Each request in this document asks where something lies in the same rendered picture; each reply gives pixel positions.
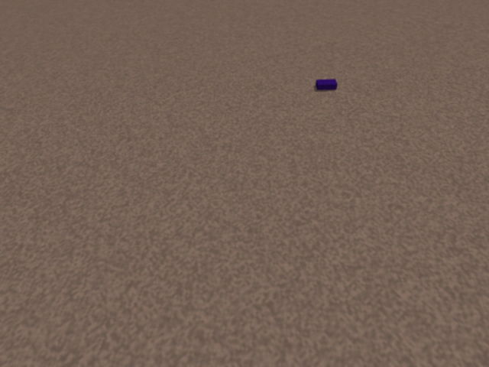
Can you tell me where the small box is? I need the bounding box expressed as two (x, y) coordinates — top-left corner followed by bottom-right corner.
(316, 80), (338, 90)

